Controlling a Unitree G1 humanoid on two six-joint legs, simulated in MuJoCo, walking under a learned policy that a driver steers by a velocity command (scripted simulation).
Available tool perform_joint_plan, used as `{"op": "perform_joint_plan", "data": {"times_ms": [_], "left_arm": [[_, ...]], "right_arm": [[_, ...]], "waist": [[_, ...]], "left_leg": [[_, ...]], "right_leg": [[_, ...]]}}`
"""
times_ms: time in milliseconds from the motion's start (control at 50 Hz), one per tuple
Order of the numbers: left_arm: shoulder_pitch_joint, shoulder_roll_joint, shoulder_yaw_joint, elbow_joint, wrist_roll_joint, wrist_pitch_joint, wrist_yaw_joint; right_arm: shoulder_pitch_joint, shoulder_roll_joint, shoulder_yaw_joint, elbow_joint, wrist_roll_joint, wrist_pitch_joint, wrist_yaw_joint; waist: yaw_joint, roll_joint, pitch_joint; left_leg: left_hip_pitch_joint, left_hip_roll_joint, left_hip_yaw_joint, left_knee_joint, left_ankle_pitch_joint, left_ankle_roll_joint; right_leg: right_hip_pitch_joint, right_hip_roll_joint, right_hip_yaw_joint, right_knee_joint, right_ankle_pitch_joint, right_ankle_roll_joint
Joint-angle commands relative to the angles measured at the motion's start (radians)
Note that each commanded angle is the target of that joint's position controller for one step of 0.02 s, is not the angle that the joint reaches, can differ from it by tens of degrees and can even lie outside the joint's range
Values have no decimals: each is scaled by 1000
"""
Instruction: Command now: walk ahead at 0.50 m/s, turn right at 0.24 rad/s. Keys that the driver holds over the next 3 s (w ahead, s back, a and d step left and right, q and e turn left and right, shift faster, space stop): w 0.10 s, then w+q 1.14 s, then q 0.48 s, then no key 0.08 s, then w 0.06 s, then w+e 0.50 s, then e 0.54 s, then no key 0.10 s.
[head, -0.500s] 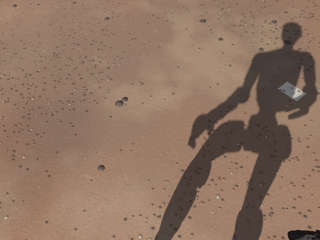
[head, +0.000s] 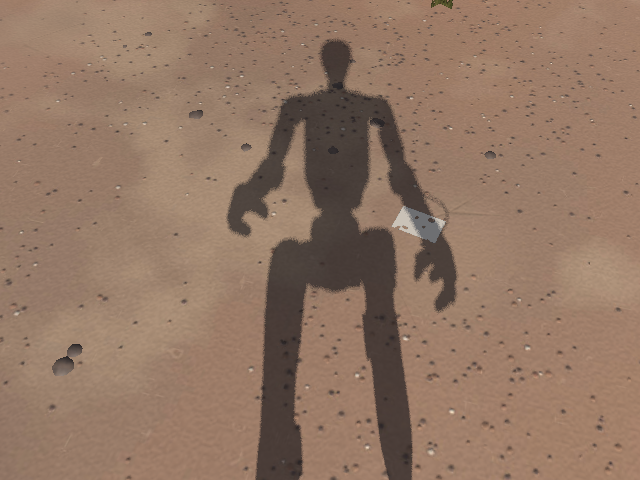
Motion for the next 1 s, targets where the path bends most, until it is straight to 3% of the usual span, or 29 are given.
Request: {"op": "perform_joint_plan", "data": {"times_ms": [20, 100, 120, 140, 160, 180, 200, 220, 240, 260, 280, 300, 340, 380, 480, 580, 640, 660, 680, 700, 720, 740, 760, 780, 800, 820, 860, 940, 1000], "left_arm": [[-108, 15, -8, -87, -2, -27, -18], [-151, 49, 3, -113, -5, -33, -27], [-107, 69, 14, -104, 1, -35, -25], [14, 100, 34, -68, 6, -36, -20], [173, 154, 61, -23, 11, -33, -8], [315, 264, 84, -10, 36, -26, 9], [328, 232, 73, -4, 26, -24, 9], [275, 168, 51, -2, 21, -28, 6], [213, 132, 39, 2, 15, -32, 6], [153, 95, 28, 10, 14, -38, 1], [107, 65, 21, 12, 17, -50, -2], [79, 58, 22, 18, 23, -60, -3], [61, 58, 28, 39, 27, -79, -2], [69, 70, 35, 64, 35, -87, 6], [102, 111, 48, 104, 28, -80, 26], [170, 148, 64, 154, 2, -48, 33], [151, 188, 75, 155, -7, -22, 42], [137, 197, 76, 151, -10, -12, 45], [126, 188, 69, 146, -13, -8, 49], [160, 122, 44, 125, 21, -19, 50], [216, 15, 8, 74, 27, -52, 35], [102, 112, 24, 64, -10, -91, 20], [30, 127, 27, 38, -37, -110, 14], [25, 112, 24, 45, -21, -117, 21], [27, 124, 33, 55, 9, -113, 28], [45, 126, 37, 60, 17, -102, 26], [60, 104, 35, 59, 27, -80, 25], [-67, 58, 16, 20, 30, -66, 25], [-168, 46, 7, -3, 17, -75, 12]], "right_arm": [[-37, -181, -37, -46, 16, -7, -4], [4, -210, -44, -1, 29, 17, -5], [0, -217, -44, 6, 33, 23, -6], [-11, -213, -39, 11, 37, 28, -8], [-10, -183, -25, 6, 27, 25, -10], [45, -79, 12, -35, -2, 11, -4], [68, -70, 20, -22, 10, -6, 0], [-6, -168, -12, -34, 41, -11, 3], [-68, -166, -14, -55, 49, -12, 4], [-93, -151, -14, -55, 36, -5, 0], [-78, -142, -20, -46, 25, 9, -5], [-45, -120, -19, -33, 25, 25, -6], [-35, -79, -14, -29, 26, 48, -10], [-77, -71, -16, -46, 23, 56, -13], [-224, -41, -1, -93, 13, 46, 17], [-349, -47, 4, -166, 14, 48, 46], [-292, -90, -19, -183, 16, 54, 55], [-190, -124, -39, -164, 19, 56, 52], [-29, -181, -73, -123, 22, 59, 40], [87, -283, -104, -100, 25, 71, 16], [24, -338, -105, -136, 27, 59, 18], [37, -246, -78, -149, 19, 46, 26], [12, -200, -66, -145, 12, 33, 25], [-49, -176, -58, -150, 15, 25, 25], [-106, -137, -48, -162, 13, 23, 20], [-136, -125, -41, -180, 1, 23, 14], [-140, -136, -44, -187, 2, 20, 4], [-93, -175, -56, -173, 11, 25, -20], [-51, -179, -57, -161, 16, 36, -27]], "waist": [[6, 107, 31], [24, 133, 40], [61, 141, 11], [137, 132, -59], [209, 115, -164], [222, -92, -343], [213, -193, -457], [219, -104, -301], [189, -87, -180], [155, -50, -103], [119, -71, -63], [91, -83, -50], [67, -50, -23], [67, -25, 5], [113, 2, 48], [149, 14, 86], [92, -32, 10], [31, -37, -50], [-55, -12, -134], [-70, 163, -221], [38, 341, -342], [-38, 178, -357], [-33, 140, -229], [20, 46, -135], [54, 49, -101], [82, 74, -83], [101, 77, -71], [66, 91, -23], [20, 122, -15]], "left_leg": [[-23, 245, -124, -113, 277, 163], [86, 295, -125, -48, 419, 140], [86, 288, -120, 20, 565, 128], [52, 253, -88, 160, 697, 105], [-82, 205, -61, 360, 632, 70], [-447, 87, -30, 761, 188, 3], [-605, -5, -174, 976, -346, -13], [-695, 50, -228, 1047, -308, -4], [-713, 97, -196, 1020, -223, 3], [-684, 129, -186, 964, -149, -3], [-630, 155, -195, 919, -87, -8], [-571, 163, -199, 908, -45, -17], [-559, 162, -203, 888, 3, -32], [-611, 160, -222, 822, 78, -42], [-601, 137, -155, 523, 310, -30], [-650, 118, -95, 383, 229, 22], [-507, 32, -8, 377, 75, 78], [-373, -13, 16, 366, 45, 105], [-126, -54, 5, 302, 96, 145], [164, 117, -281, 282, 137, 212], [434, 332, -879, 105, -99, 424], [438, 342, -905, 11, -148, 383], [335, 312, -760, 11, -91, 341], [180, 267, -642, 15, 27, 306], [67, 231, -554, 9, 132, 286], [-12, 206, -513, -11, 202, 281], [-93, 187, -462, -36, 304, 288], [-186, 120, -359, -44, 309, 244], [-215, 95, -354, -28, 195, 204]], "right_leg": [[45, 11, -57, -146, 94, -6], [91, 41, -79, -247, -4, -56], [187, 65, -97, -279, -21, -75], [373, 94, -119, -328, 16, -101], [640, 57, -78, -303, 47, -130], [1042, -234, 304, -288, 15, -252], [1088, -353, 628, -445, -100, -332], [963, -317, 507, -475, -165, -285], [828, -272, 358, -499, -151, -250], [701, -226, 259, -543, -113, -228], [612, -191, 178, -584, -68, -208], [547, -178, 127, -621, -36, -203], [495, -176, 42, -665, 62, -209], [501, -174, -31, -681, 131, -206], [543, -153, -188, -703, 164, -173], [723, -208, -241, -639, 256, -151], [783, -210, -279, -450, 700, -117], [764, -193, -295, -296, 813, -100], [659, -150, -317, -72, 757, -62], [386, -85, -317, 257, 271, -10], [-9, 145, -138, 585, -478, 46], [-114, 96, 40, 619, -456, 15], [-157, 56, 29, 574, -376, -12], [-118, 9, 27, 476, -300, -18], [-50, -21, 27, 387, -258, -11], [13, -34, 31, 354, -227, -4], [52, -31, 12, 276, -198, 26], [68, 9, -15, -6, 23, 73], [150, 61, -26, -201, 184, 76]]}}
